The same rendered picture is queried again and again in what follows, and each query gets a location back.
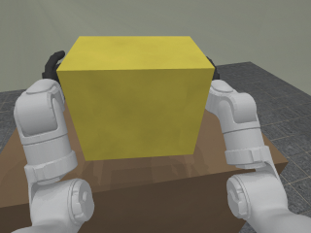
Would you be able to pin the carton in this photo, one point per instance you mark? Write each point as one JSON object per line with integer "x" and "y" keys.
{"x": 136, "y": 96}

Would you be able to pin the robot right upper arm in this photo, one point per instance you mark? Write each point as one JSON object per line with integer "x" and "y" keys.
{"x": 258, "y": 198}

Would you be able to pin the robot left hand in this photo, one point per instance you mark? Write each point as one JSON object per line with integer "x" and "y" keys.
{"x": 51, "y": 67}

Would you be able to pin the robot right hand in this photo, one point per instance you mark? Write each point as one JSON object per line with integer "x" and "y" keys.
{"x": 216, "y": 76}

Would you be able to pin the pedestal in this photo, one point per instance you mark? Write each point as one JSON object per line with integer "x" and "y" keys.
{"x": 183, "y": 193}

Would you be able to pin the robot left upper arm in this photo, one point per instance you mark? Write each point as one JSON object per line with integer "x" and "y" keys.
{"x": 60, "y": 207}

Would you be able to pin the left robot forearm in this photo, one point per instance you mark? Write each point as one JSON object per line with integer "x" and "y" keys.
{"x": 42, "y": 130}

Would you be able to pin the right robot forearm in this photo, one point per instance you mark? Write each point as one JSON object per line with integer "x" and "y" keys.
{"x": 237, "y": 113}

